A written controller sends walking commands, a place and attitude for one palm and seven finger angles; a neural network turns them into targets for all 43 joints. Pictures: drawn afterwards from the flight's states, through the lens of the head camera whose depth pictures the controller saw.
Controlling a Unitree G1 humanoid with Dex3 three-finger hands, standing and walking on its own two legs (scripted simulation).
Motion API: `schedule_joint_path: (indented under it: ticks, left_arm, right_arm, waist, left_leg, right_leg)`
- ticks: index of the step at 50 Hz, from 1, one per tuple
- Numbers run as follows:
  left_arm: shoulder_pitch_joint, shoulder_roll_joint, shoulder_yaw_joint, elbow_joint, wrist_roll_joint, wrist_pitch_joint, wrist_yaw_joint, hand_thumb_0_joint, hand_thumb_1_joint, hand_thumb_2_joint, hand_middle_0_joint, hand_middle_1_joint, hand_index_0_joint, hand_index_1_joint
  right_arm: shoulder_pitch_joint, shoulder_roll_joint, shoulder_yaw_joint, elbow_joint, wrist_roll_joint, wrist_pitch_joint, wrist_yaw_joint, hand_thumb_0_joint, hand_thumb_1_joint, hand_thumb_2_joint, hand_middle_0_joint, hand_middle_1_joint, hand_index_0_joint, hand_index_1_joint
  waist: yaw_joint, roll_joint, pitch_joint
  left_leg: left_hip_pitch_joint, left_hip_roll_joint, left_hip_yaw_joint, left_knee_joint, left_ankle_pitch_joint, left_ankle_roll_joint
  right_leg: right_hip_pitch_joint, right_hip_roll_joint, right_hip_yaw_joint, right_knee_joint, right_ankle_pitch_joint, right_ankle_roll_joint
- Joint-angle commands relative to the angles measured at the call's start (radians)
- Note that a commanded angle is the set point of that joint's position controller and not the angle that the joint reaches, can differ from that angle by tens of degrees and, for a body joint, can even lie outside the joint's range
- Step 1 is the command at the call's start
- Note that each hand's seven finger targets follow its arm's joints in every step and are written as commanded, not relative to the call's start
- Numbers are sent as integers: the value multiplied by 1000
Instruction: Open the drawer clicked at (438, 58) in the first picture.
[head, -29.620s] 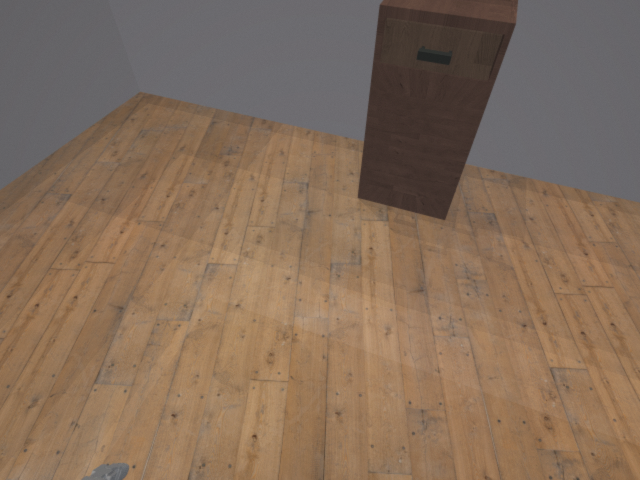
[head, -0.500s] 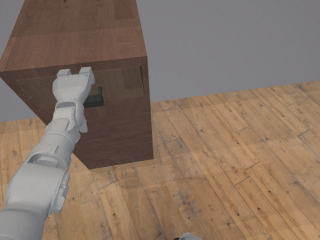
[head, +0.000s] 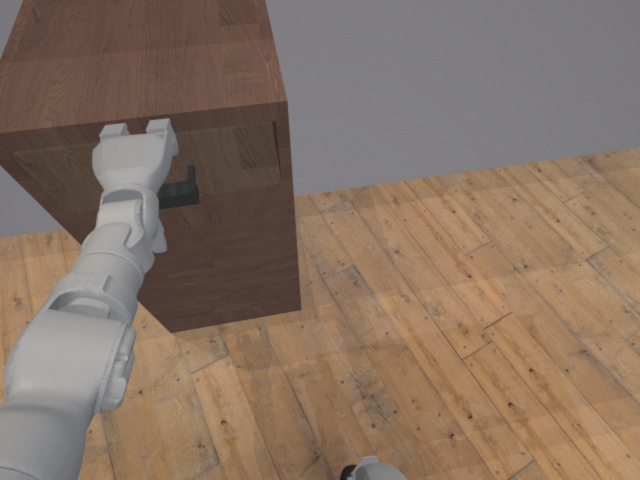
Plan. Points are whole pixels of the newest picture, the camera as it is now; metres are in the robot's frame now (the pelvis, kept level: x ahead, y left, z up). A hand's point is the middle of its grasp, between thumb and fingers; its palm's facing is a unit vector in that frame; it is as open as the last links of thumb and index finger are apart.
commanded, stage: re-aim the fingers above the handle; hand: left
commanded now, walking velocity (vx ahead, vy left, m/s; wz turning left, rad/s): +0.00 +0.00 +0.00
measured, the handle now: (162, 185) +0.55 +0.21 -0.02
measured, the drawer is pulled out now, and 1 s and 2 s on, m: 0.00 0.00 0.00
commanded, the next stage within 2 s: lower the fingers behind the handle in 1.00 s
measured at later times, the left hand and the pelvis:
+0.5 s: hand (146, 186) +0.51 +0.21 +0.03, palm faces -0.05 +0.00 -1.00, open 13.7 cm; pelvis +0.01 +0.01 +0.00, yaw +1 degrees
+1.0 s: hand (136, 187) +0.51 +0.22 +0.03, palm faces -0.05 -0.01 -1.00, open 13.7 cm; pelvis +0.00 +0.01 +0.00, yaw -1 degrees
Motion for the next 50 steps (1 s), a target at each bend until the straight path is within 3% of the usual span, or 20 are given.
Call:
schedule_joint_path:
  ticks: [1,4,6,9,11,14,17,20,21,24,29,33,34,36,37,39,41,43,48,50]
  left_arm:
    - [-516,311,55,-140,8,37,34,0,-500,300,-300,-1200,-300,-1200]
    - [-514,230,7,-171,-11,16,0,0,-500,300,-300,-1200,-300,-1200]
    - [-492,243,16,-177,-20,2,-18,0,-500,300,-300,-1200,-300,-1200]
    - [-494,191,-17,-157,-26,-6,-28,0,-500,300,-300,-1200,-300,-1200]
    - [-483,223,4,-151,-20,-9,-23,0,-500,300,-300,-1200,-300,-1200]
    - [-529,161,-43,-179,-13,-13,-16,0,-500,300,-300,-1200,-300,-1200]
    - [-507,193,-12,-174,-14,-8,-7,0,-500,300,-300,-1200,-300,-1200]
    - [-523,157,-38,-188,-20,-7,-3,0,-500,300,-300,-1200,-300,-1200]
    - [-508,207,5,-185,-15,-4,-1,0,-500,300,-300,-1200,-300,-1200]
    - [-519,157,-29,-208,-16,-8,-1,0,-500,300,-300,-1200,-300,-1200]
    - [-528,273,56,-192,-7,6,28,0,-500,300,-300,-1200,-300,-1200]
    - [-519,267,37,-153,-6,30,27,0,-500,300,-300,-1200,-300,-1200]
    - [-540,299,57,-158,-8,29,26,0,-500,300,-300,-1200,-300,-1200]
    - [-508,336,81,-149,-3,33,23,0,-500,300,-300,-1200,-300,-1200]
    - [-508,313,62,-154,-5,33,20,0,-500,300,-300,-1200,-300,-1200]
    - [-477,369,110,-162,-14,28,13,0,-500,300,-300,-1200,-300,-1200]
    - [-461,333,78,-153,-12,24,8,0,-500,300,-300,-1200,-300,-1200]
    - [-447,386,106,-153,-7,20,5,0,-500,300,-300,-1200,-300,-1200]
    - [-449,322,70,-208,-8,-17,0,0,-500,300,-300,-1200,-300,-1200]
    - [-473,250,11,-191,-5,-22,-3,0,-500,300,-300,-1200,-300,-1200]
  right_arm:
    - [139,-168,-49,-49,-2,-19,-20,0,-900,-900,200,300,200,300]
    - [157,-162,-63,-58,-6,-23,-17,0,-900,-900,200,300,200,300]
    - [168,-165,-63,-54,-3,-21,-19,0,-900,-900,200,300,200,300]
    - [172,-163,-64,-48,-2,-15,-18,0,-900,-900,200,300,200,300]
    - [174,-167,-62,-44,0,-13,-20,0,-900,-900,200,300,200,300]
    - [176,-160,-67,-40,-6,-13,-14,0,-900,-900,200,300,200,300]
    - [175,-160,-65,-44,-7,-11,-13,0,-900,-900,200,300,200,300]
    - [177,-155,-68,-45,-10,-10,-10,0,-900,-900,200,300,200,300]
    - [178,-161,-67,-41,-8,-7,-11,0,-900,-900,200,300,200,300]
    - [171,-153,-68,-51,-11,-6,-5,0,-900,-900,200,300,200,300]
    - [163,-166,-59,-49,-13,-3,-9,0,-900,-900,200,300,200,300]
    - [161,-165,-52,-56,-7,-2,-12,0,-900,-900,200,300,200,300]
    - [158,-168,-51,-51,-9,-1,-13,0,-900,-900,200,300,200,300]
    - [158,-169,-47,-56,-7,2,-17,0,-900,-900,200,300,200,300]
    - [157,-166,-48,-61,-7,2,-17,0,-900,-900,200,300,200,300]
    - [149,-173,-46,-61,-8,8,-17,0,-900,-900,200,300,200,300]
    - [148,-166,-46,-69,-4,7,-18,0,-900,-900,200,300,200,300]
    - [140,-172,-42,-71,-2,8,-22,0,-900,-900,200,300,200,300]
    - [154,-167,-55,-78,-2,-4,-20,0,-900,-900,200,300,200,300]
    - [165,-163,-61,-68,-1,-10,-20,0,-900,-900,200,300,200,300]
  waist:
    - [-25,-7,-398]
    - [-34,19,-473]
    - [-32,17,-465]
    - [-47,-7,-408]
    - [-40,-9,-392]
    - [-55,21,-400]
    - [-43,25,-410]
    - [-48,42,-434]
    - [-36,33,-435]
    - [-37,43,-446]
    - [-23,28,-441]
    - [-33,0,-416]
    - [-33,6,-427]
    - [-16,-1,-441]
    - [-23,-3,-441]
    - [-4,-11,-461]
    - [-9,-7,-426]
    - [2,-13,-421]
    - [-4,31,-456]
    - [-36,12,-422]
  left_leg:
    - [134,-16,-10,-52,343,9]
    - [210,-11,-13,-33,425,9]
    - [212,-7,-17,-26,444,9]
    - [198,-6,-20,-33,422,9]
    - [174,-9,-22,-32,396,11]
    - [208,-4,-28,-27,425,7]
    - [200,-6,-28,-21,422,7]
    - [222,-4,-31,-19,443,6]
    - [219,-2,-34,-19,453,3]
    - [237,-1,-37,-16,478,1]
    - [184,-6,-28,-21,435,5]
    - [145,-12,-19,-28,387,9]
    - [143,-12,-16,-27,387,10]
    - [127,-14,-14,-27,388,11]
    - [133,-15,-11,-27,397,13]
    - [124,-16,-9,-28,403,12]
    - [114,-16,-4,-33,375,13]
    - [92,-16,-3,-36,348,13]
    - [158,-11,-7,-28,400,10]
    - [174,-6,-16,-27,390,11]
  right_leg:
    - [280,6,6,-49,293,2]
    - [281,12,3,-46,341,0]
    - [270,13,3,-42,355,3]
    - [241,15,-3,-55,327,0]
    - [234,14,-2,-50,311,0]
    - [205,16,-8,-47,305,-4]
    - [206,17,-8,-40,300,-4]
    - [210,17,-11,-37,308,-4]
    - [213,18,-12,-31,315,-7]
    - [210,21,-17,-31,316,-8]
    - [245,17,-8,-25,317,-7]
    - [257,13,-4,-33,307,1]
    - [270,11,1,-35,317,0]
    - [294,8,5,-27,331,2]
    - [299,9,5,-30,347,3]
    - [336,6,11,-29,365,3]
    - [318,7,10,-37,341,5]
    - [328,4,15,-36,324,6]
    - [295,10,8,-35,333,2]
    - [249,13,-1,-45,304,3]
